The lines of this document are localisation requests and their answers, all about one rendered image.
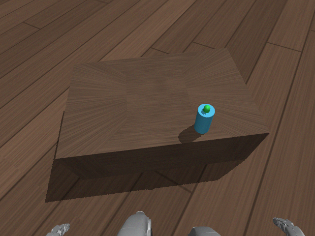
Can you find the bottle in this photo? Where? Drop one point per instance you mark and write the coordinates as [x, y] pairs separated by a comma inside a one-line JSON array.
[[204, 118]]

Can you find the left robot hand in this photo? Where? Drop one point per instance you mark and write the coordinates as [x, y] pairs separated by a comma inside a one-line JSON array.
[[59, 230]]

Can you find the right robot hand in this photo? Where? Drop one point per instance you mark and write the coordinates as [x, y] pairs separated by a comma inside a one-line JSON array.
[[287, 227]]

